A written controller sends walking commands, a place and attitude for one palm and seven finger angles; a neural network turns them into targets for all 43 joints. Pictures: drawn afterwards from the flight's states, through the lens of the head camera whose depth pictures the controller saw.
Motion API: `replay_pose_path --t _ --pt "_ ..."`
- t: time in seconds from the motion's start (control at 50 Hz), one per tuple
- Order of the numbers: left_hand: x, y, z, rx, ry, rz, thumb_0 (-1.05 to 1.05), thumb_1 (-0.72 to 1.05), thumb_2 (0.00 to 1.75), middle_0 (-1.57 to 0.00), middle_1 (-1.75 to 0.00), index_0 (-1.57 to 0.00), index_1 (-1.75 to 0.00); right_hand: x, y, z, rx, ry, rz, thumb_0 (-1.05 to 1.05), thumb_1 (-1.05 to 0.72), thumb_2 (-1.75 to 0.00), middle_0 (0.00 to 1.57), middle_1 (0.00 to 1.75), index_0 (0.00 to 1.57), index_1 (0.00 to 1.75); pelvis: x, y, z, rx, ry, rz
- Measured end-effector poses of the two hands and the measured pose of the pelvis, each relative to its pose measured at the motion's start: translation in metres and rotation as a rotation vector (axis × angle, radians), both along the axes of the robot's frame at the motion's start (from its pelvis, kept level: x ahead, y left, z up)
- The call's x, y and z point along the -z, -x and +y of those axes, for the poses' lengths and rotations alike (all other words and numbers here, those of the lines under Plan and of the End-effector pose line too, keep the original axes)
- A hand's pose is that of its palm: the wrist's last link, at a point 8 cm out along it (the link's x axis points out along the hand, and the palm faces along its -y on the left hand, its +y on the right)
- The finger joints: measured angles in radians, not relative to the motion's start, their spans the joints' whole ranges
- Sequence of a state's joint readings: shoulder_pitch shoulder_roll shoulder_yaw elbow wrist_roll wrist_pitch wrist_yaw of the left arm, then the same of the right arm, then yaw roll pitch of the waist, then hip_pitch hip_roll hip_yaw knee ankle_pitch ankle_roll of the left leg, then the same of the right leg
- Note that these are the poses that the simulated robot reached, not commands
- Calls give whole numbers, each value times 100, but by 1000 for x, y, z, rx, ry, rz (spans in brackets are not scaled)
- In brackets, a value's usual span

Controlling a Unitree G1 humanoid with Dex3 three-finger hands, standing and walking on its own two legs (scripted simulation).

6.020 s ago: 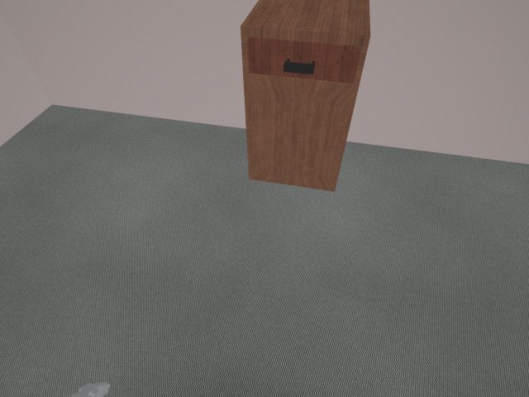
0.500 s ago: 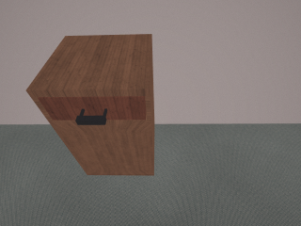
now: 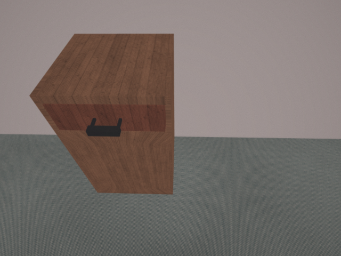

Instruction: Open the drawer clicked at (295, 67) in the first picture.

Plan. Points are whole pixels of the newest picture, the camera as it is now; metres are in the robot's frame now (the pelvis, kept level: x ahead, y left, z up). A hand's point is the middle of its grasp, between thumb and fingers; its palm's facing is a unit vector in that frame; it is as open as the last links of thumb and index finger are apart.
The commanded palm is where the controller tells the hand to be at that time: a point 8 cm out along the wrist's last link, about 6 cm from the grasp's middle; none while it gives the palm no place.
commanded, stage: look again from close up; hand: left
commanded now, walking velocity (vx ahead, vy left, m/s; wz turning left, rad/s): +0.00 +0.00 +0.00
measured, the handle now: (105, 125) +0.54 +0.28 -0.09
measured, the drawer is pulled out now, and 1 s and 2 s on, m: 0.00 0.00 0.00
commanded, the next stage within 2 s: raise the hand with hooked fingers in 0.42 s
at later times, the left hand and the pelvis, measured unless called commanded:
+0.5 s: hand out of the picture +0.00 +0.20 -0.17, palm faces +0.03 -0.98 -0.19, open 7.3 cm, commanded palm none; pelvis +0.00 +0.04 +0.00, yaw -1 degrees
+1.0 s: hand (86, 249) +0.15 +0.22 -0.07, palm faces -0.05 -0.15 -0.99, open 8.9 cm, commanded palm +0.16 +0.24 -0.01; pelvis -0.01 +0.02 -0.04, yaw -4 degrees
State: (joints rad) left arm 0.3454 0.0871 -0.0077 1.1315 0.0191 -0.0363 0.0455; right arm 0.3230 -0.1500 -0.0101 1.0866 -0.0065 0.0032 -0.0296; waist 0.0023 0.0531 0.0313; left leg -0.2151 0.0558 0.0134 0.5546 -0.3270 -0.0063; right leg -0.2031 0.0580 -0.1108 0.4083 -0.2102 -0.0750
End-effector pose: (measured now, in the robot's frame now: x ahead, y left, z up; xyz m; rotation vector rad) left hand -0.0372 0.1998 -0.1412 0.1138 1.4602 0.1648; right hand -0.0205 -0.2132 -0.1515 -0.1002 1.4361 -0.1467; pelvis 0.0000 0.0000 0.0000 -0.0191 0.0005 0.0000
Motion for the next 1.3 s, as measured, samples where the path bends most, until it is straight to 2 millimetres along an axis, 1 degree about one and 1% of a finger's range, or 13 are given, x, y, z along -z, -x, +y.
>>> replay_pose_path --t 0.3,0.56,0.62,0.68,0.74,0.78,0.84,0.92,0.98,1.04,1.14,1.22,1.3 --pt "-1 -37 49 33 -36 -112 1 92 90 -20 -30 -20 -30 5 6 53 -14 -55 -41 1 -91 -89 20 30 20 29 2 -2 30 6 -22 -19" --pt "-2 -31 52 91 -33 -78 1 92 90 -20 -30 -20 -30 0 9 51 -13 -23 -25 1 -90 -89 20 30 20 29 1 -1 40 22 -21 -14" --pt "-40 -78 72 247 -211 -335 4 94 90 -21 -31 -20 -31 -9 -17 31 6 63 -224 2 -92 -89 20 30 20 29 5 1 40 35 -36 -3" --pt "-89 -138 78 456 -431 -594 4 91 88 -21 -33 -20 -33 -16 -57 8 -22 119 -427 3 -93 -89 20 30 20 29 10 7 42 22 -38 22" --pt "-133 -192 70 706 -696 -822 3 85 86 -21 -36 -20 -36 -29 -107 -11 -75 152 -600 3 -92 -89 20 30 20 29 17 13 42 31 -40 65" --pt "-151 -213 58 831 -843 -930 3 81 85 -21 -38 -20 -38 -42 -140 -19 -97 160 -690 2 -92 -89 20 30 20 29 21 15 40 54 -45 89" --pt "-155 -218 35 955 -926 -1010 2 74 82 -21 -42 -20 -42 -64 -183 -23 -124 143 -779 2 -91 -89 20 30 19 29 26 16 36 88 -55 113" --pt "-138 -193 15 1049 -940 -1003 1 64 79 -22 -47 -22 -48 -84 -229 -15 -212 109 -835 1 -91 -89 20 30 19 29 31 16 27 94 -65 137" --pt "-127 -172 18 1074 -1001 -950 0 56 76 -23 -52 -23 -52 -86 -253 -2 -289 79 -845 1 -91 -89 20 30 19 29 36 15 19 79 -67 158" --pt "-126 -168 30 1068 -1093 -911 0 48 73 -25 -56 -24 -57 -76 -267 13 -345 43 -831 1 -90 -89 20 30 19 29 43 14 12 52 -61 168" --pt "-149 -194 48 994 -1195 -902 0 36 68 -26 -64 -26 -64 -52 -263 33 -346 -35 -778 1 -90 -89 20 30 20 29 45 12 5 17 -46 152" --pt "-170 -221 47 982 -1172 -898 0 27 64 -27 -70 -26 -70 -37 -238 37 -296 -74 -693 1 -90 -89 20 30 20 29 36 8 3 17 -44 132" --pt "-179 -236 38 1045 -1100 -903 0 18 60 -27 -76 -27 -76 -28 -208 27 -246 -65 -598 1 -90 -89 20 30 20 30 26 3 3 31 -48 125"
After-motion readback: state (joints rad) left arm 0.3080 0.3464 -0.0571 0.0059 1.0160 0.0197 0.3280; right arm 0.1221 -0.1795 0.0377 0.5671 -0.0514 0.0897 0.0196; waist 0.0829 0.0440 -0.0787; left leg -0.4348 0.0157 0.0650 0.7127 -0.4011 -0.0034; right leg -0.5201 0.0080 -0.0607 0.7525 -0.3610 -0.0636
